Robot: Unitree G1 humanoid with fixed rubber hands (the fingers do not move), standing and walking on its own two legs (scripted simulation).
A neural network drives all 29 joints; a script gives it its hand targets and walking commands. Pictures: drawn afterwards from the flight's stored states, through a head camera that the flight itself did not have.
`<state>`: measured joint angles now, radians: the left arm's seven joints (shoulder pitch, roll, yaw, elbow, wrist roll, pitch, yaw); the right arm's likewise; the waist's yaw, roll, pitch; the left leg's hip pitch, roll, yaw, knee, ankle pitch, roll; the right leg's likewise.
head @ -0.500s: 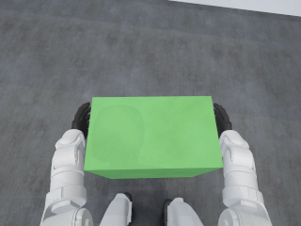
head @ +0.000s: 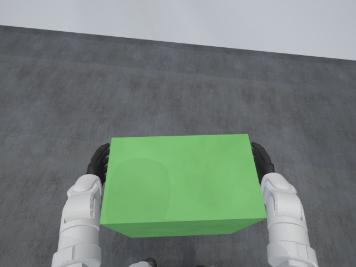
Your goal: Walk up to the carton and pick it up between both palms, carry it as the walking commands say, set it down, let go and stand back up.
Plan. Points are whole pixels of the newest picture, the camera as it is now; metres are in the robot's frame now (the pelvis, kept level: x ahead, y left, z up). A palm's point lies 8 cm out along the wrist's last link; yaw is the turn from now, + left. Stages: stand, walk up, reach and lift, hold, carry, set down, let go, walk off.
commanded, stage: reach and lift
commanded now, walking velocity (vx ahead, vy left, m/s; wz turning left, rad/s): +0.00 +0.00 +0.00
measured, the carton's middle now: (180, 193) +0.28 +0.00 -0.08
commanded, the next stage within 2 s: hold in 1.42 s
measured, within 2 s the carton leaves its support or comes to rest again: neither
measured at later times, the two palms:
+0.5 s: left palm (85, 173) +0.29 +0.20 +0.04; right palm (276, 174) +0.29 -0.19 +0.05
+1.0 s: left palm (85, 173) +0.28 +0.20 +0.05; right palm (279, 175) +0.28 -0.19 +0.05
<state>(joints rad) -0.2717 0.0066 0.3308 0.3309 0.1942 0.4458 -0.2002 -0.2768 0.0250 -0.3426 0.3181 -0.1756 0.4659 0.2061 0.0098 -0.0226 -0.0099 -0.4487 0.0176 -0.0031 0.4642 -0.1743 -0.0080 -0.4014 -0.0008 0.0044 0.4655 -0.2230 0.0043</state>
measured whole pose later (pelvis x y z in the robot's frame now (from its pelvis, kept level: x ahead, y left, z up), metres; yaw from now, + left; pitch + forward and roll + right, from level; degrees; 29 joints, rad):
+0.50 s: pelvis +0.00 +0.00 +0.01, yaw +0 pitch -4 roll +0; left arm -0.21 0.02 0.29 0.18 0.14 0.63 -0.18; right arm -0.21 0.03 -0.29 0.17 -0.15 0.65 0.19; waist 0.01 -0.02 0.06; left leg -0.10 0.01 0.00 0.28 -0.12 -0.01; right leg -0.06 -0.01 0.01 0.29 -0.17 0.00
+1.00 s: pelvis +0.01 +0.00 +0.01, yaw +0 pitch -5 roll +0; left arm -0.14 0.02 0.26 0.07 0.13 0.71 -0.17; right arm -0.15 0.00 -0.24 0.08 -0.12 0.71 0.17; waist -0.01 -0.02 0.06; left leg -0.05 0.01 0.00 0.24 -0.12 -0.01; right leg 0.00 -0.01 0.01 0.23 -0.16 0.01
